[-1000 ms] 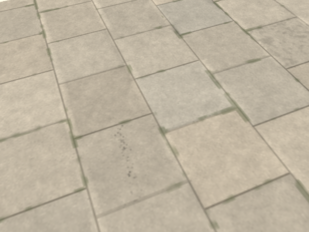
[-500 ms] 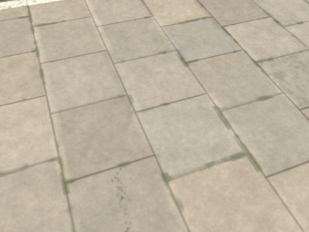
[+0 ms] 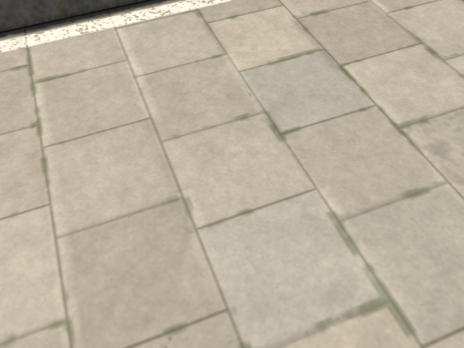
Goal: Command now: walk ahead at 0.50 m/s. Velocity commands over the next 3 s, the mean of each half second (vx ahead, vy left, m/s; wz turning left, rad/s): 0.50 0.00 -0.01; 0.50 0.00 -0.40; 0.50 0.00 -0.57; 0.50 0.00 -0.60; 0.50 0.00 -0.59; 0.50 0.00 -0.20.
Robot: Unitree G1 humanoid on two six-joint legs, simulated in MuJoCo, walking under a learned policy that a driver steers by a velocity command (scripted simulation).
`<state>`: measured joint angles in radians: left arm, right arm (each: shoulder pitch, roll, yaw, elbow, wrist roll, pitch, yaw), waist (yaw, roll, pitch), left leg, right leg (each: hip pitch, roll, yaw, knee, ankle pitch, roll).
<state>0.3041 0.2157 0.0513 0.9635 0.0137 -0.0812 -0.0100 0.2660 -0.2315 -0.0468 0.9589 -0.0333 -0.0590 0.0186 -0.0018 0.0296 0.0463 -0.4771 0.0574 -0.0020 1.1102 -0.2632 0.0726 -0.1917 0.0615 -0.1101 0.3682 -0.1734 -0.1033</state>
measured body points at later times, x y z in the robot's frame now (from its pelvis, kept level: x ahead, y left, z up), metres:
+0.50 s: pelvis +0.27 +0.05 -0.01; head +0.30 +0.06 +0.44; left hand +0.27 +0.29 -0.16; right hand +0.36 -0.21 -0.14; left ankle +0.33 +0.11 -0.74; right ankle +0.16 -0.07 -0.65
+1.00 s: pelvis +0.54 -0.01 -0.02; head +0.57 -0.02 +0.42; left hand +0.73 +0.20 -0.15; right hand +0.46 -0.24 -0.17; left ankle +0.38 +0.12 -0.65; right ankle +0.59 -0.06 -0.74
